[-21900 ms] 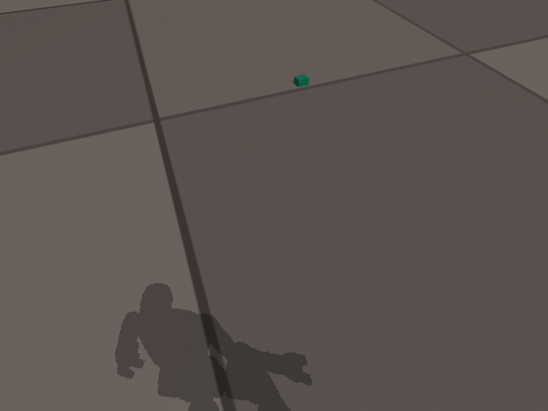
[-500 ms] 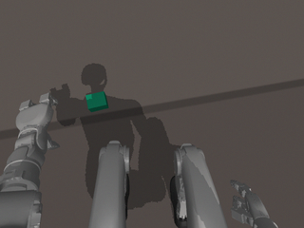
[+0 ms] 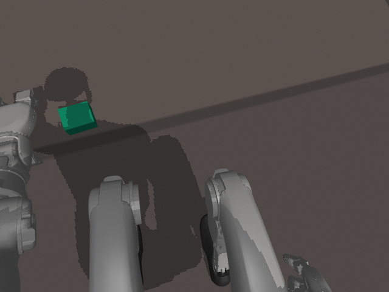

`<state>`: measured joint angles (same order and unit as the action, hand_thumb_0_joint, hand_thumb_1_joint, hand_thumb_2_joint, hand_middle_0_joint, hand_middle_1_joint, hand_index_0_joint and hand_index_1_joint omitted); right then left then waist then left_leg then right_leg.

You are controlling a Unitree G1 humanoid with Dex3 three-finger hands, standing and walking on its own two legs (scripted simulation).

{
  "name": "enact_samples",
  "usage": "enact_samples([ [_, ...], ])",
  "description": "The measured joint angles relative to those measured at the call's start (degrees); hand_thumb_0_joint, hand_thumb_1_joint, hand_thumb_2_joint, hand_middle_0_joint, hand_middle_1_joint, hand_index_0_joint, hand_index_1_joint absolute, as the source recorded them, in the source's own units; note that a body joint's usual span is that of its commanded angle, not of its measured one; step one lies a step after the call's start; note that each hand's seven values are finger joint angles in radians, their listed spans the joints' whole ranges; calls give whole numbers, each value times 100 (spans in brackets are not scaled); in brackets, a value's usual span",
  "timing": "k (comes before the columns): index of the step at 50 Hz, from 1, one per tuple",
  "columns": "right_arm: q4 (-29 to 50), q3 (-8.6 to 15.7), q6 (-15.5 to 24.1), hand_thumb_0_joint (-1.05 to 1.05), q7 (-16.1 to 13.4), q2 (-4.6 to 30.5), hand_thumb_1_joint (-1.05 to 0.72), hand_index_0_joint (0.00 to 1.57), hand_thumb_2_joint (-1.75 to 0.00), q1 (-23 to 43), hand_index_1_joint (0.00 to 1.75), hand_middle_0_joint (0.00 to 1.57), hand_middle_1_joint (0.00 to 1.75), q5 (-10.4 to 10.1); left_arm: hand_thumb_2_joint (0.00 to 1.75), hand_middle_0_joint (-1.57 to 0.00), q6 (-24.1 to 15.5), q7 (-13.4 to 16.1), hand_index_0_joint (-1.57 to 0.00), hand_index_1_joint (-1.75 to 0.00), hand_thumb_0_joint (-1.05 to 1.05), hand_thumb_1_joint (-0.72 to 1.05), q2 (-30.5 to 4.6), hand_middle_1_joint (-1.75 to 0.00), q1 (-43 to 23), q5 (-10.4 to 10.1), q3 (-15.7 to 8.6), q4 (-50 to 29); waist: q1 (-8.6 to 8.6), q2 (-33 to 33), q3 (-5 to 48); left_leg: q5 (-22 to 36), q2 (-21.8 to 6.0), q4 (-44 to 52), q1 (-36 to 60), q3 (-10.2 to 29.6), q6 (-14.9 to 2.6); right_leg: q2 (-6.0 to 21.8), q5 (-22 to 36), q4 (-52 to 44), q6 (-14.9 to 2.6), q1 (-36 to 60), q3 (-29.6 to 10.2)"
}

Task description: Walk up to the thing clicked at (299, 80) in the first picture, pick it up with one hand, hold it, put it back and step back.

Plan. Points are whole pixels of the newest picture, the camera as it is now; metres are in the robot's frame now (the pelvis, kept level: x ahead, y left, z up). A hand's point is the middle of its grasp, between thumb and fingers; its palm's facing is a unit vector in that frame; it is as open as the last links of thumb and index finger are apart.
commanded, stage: rise first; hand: left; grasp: from above
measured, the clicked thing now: (78, 118) +0.53 +0.30 -0.34
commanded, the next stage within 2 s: none
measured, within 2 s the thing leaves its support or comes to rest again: neither
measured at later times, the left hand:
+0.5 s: hand (41, 129) +0.45 +0.33 -0.20, palm faces -0.40 -0.16 -0.90, open 13.3 cm
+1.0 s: hand (45, 124) +0.47 +0.33 -0.21, palm faces -0.40 -0.16 -0.90, open 12.8 cm
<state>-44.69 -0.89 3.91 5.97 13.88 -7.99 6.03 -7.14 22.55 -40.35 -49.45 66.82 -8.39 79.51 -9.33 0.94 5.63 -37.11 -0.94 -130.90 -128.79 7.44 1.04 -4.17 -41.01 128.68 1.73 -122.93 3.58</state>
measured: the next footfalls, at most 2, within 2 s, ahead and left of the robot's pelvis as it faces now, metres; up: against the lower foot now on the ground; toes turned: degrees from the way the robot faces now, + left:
none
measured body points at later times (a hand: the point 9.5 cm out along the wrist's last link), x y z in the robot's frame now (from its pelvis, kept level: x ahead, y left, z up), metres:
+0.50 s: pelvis +0.01 +0.00 -0.03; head +0.26 +0.07 +0.34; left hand +0.47 +0.34 -0.15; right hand +0.07 -0.27 -0.14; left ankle +0.09 +0.13 -0.33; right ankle +0.09 -0.12 -0.33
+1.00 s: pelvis +0.01 +0.00 -0.04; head +0.26 +0.07 +0.32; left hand +0.48 +0.34 -0.16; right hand +0.06 -0.27 -0.14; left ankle +0.09 +0.13 -0.33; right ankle +0.09 -0.12 -0.33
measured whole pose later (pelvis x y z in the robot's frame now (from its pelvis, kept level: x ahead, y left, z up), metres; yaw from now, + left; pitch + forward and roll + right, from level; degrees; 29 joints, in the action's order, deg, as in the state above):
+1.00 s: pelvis +0.01 +0.00 -0.04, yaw -3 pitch +33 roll -9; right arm -42.2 -6.5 3.5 9.4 15.5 -6.9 7.9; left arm -5.6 23.3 -47.2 -56.0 66.1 -10.1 84.7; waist -13.2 2.4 0.3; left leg -39.3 -1.4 -139.4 -134.3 10.7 1.6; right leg -5.5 -41.9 135.3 2.2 -128.0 6.1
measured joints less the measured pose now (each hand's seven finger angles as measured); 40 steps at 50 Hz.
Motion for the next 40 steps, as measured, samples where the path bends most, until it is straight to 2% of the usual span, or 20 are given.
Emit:
enact_samples([
  [15, 90, -219, 7, 0, 166, -1, -90, 20, -90, 173, 30, 20, 30, 97, 90, -21, 77, 135, -21, -90, 0, -42, -189, -90, -332, 9, -126, 325, -117, 53, -217, -146, -34, -407, -287, 120, 34, -68, -89, 347, 24, -291, 90],
  [20, 98, -263, -10, 0, 203, 20, -90, 20, -90, 181, 30, 20, 30, 129, 89, -23, 101, 114, -23, -90, 0, -40, -268, -89, -389, -45, -154, 327, -152, 73, -316, -176, -48, -504, -337, 162, 40, -91, -95, 417, 29, -340, 123],
  [40, 207, -469, -56, 0, 310, 137, -91, 20, -90, 80, 30, 20, 30, 157, 86, -26, 131, 75, -26, -88, 0, -38, -560, -87, -538, -57, -174, 464, -334, 130, -464, -220, -47, -762, -488, 279, 52, -125, -104, 598, 39, -458, 217],
])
